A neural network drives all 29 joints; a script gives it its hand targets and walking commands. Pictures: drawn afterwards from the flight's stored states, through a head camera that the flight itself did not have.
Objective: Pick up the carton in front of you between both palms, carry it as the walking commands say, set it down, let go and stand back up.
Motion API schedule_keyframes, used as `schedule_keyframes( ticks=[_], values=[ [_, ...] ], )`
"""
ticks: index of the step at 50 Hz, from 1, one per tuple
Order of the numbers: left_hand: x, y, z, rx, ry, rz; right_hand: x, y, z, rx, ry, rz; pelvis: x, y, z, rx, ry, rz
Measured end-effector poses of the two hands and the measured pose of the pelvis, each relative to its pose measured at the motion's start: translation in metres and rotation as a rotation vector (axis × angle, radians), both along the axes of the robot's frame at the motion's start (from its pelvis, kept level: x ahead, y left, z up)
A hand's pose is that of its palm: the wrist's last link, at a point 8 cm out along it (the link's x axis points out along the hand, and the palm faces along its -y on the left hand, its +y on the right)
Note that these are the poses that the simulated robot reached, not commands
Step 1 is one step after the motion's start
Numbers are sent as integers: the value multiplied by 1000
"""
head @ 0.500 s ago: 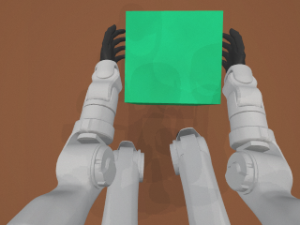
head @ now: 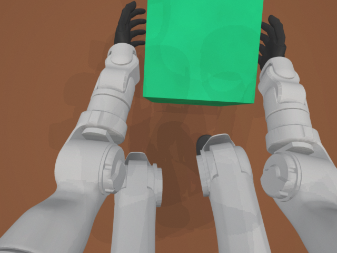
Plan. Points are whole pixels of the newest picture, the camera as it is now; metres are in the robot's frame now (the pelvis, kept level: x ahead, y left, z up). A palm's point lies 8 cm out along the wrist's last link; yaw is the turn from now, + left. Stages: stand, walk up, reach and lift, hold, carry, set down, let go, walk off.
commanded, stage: set down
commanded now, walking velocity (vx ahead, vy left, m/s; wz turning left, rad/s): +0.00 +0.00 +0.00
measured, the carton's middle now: (193, 61) +0.49 -0.12 -0.24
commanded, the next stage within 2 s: none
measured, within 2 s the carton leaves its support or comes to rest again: rests again in 0.32 s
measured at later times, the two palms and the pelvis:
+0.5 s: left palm (123, 49) +0.53 +0.03 -0.18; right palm (261, 64) +0.45 -0.26 -0.18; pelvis -0.01 +0.00 -0.01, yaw +0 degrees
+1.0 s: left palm (115, 56) +0.52 +0.06 -0.21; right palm (273, 73) +0.43 -0.30 -0.21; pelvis -0.01 +0.00 -0.01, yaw -1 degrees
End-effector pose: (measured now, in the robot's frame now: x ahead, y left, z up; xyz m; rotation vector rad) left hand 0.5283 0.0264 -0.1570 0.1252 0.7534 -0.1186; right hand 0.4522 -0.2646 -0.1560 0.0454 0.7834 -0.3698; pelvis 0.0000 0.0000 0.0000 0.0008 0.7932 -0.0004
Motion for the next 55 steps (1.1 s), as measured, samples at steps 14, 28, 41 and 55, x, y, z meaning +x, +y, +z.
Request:
schedule_keyframes(
  ticks=[14,28,41,55],
  values=[
    [0,5,-14,20,23,-26,-7,4,-21,8,45,42,-3,2,-4,-5,-29,7],
    [0,9,-23,14,20,-61,-6,5,-29,24,41,75,-7,1,-11,-14,-58,11],
    [2,11,-25,6,-2,-101,-4,2,-34,25,19,85,-12,4,-15,-20,-96,9],
    [-6,38,-59,17,-15,-52,-24,-52,-53,-43,13,-52,-12,-5,-17,-9,-104,-9]
  ],
)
